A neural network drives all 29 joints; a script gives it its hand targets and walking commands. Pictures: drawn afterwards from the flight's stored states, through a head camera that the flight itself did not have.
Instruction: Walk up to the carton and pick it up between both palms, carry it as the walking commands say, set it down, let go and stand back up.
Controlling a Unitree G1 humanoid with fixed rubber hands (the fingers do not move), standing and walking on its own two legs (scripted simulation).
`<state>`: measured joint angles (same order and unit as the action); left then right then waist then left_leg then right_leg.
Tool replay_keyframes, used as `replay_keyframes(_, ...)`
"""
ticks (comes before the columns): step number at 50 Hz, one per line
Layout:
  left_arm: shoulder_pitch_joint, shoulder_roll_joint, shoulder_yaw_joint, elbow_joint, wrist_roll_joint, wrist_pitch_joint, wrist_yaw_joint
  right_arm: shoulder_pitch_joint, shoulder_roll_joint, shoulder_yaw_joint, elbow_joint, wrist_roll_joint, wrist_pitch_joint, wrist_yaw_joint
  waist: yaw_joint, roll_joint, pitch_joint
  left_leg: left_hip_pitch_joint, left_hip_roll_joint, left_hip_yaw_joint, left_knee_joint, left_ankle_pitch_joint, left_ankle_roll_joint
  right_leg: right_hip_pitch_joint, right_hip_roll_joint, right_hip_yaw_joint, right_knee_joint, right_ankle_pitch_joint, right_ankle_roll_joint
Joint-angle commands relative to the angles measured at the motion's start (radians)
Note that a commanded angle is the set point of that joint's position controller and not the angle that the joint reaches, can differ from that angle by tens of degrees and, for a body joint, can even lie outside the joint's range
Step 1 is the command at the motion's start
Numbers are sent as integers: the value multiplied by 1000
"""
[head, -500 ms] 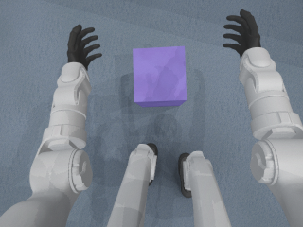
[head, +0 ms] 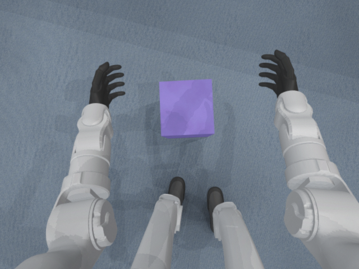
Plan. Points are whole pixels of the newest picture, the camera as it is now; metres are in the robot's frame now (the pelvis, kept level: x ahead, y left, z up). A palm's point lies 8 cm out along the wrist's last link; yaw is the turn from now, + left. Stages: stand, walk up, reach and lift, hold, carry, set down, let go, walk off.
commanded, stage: let go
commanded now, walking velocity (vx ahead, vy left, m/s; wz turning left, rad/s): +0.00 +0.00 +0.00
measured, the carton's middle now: (186, 113) +0.48 +0.06 -0.56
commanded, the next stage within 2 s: stand in 1.14 s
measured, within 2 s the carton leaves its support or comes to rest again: neither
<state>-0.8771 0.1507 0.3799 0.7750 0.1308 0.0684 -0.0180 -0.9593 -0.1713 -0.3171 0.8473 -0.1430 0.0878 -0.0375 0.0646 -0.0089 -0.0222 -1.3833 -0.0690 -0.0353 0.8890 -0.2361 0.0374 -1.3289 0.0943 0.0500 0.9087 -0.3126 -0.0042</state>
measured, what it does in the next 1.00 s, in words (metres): rises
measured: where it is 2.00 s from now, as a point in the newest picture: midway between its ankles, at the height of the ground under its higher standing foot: (195, 212)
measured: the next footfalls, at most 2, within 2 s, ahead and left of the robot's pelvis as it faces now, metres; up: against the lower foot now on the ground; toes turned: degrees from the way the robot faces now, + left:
none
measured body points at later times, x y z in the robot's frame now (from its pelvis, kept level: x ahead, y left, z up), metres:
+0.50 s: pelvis +0.05 +0.00 +0.07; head +0.17 +0.00 +0.51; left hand +0.27 +0.24 -0.02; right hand +0.31 -0.21 -0.03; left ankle +0.06 +0.09 -0.66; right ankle +0.03 -0.11 -0.66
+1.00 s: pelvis +0.06 -0.02 +0.08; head +0.07 -0.02 +0.53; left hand +0.23 +0.22 +0.01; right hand +0.24 -0.25 +0.01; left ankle +0.06 +0.09 -0.66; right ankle +0.03 -0.11 -0.66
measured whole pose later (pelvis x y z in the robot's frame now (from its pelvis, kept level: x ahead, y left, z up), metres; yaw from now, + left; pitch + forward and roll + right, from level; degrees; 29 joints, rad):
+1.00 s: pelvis +0.06 -0.02 +0.08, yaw +2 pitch -5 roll +1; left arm 0.21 0.21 0.05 0.42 0.03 0.15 -0.07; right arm 0.22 -0.20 -0.04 0.43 -0.01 0.13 0.06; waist 0.00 -0.02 0.11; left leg -0.11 -0.07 -0.06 0.47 -0.26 0.02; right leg -0.06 0.07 0.07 0.48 -0.32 -0.05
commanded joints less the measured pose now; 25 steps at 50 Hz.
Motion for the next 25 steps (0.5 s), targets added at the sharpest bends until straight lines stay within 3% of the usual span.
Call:
replay_keyframes(1,4,134,-26,-205,-1,-18,-16,-9,-63,37,-218,2,-14,-31,23,2,-1146,974,40,-31,29,701,-43,409,-22,-7,-57,466,53)
replay_keyframes(4,173,145,-81,-282,-21,-2,-32,148,-60,95,-329,13,-8,-42,17,6,-1141,1102,51,-62,1,807,-37,424,-22,-10,-105,477,49)
replay_keyframes(9,385,127,-147,-307,-77,-17,-58,367,-47,123,-381,33,-25,-21,-9,12,-920,1155,72,-85,-85,752,-42,427,-31,-12,-199,376,39)
replay_keyframes(20,755,117,-242,-310,-122,-77,-50,762,-62,172,-339,89,-84,39,-25,27,-411,1162,75,-54,-309,345,-50,731,-60,9,-382,158,13)
replay_keyframes(25,934,117,-286,-382,-129,-80,-44,937,-80,200,-395,117,-99,53,-26,14,-272,1242,66,-35,-387,274,-47,908,-63,12,-453,166,8)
